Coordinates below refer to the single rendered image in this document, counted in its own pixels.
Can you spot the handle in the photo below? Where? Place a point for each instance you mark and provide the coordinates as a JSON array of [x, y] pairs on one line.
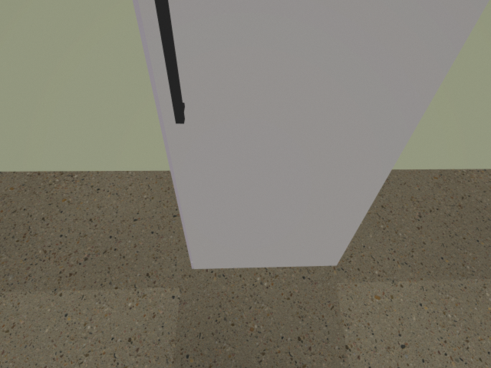
[[166, 33]]

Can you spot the fridge door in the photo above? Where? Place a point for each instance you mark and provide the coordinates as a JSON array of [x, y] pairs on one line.
[[296, 112]]

